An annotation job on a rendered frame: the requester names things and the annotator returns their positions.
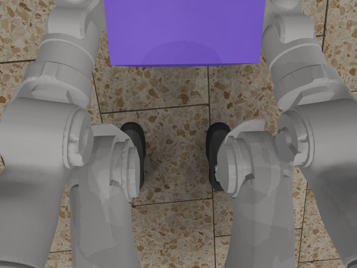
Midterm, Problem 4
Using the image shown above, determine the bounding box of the left robot upper arm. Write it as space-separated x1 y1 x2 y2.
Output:
0 97 94 268

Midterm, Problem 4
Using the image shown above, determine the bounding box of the left robot forearm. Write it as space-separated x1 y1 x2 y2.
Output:
0 0 107 156

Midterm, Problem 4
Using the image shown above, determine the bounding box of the robot left shin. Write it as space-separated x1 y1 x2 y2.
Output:
67 123 135 191

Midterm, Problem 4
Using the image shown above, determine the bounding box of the right robot upper arm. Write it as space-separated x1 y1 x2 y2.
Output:
275 98 357 268

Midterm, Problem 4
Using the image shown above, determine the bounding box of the right robot forearm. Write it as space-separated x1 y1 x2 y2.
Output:
261 0 357 111

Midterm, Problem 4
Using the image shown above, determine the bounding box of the left robot foot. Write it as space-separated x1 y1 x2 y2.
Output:
120 122 146 189

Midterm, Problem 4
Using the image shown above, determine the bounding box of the carton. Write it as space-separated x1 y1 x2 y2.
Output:
104 0 266 67

